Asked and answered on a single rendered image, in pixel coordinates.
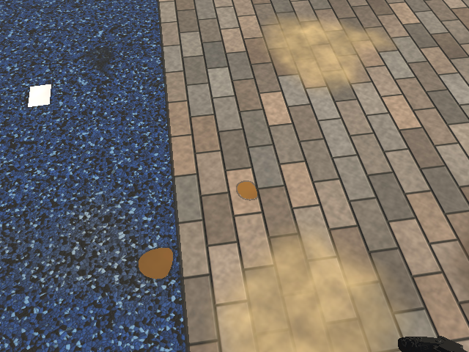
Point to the robot right hand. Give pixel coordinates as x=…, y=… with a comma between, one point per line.
x=428, y=344

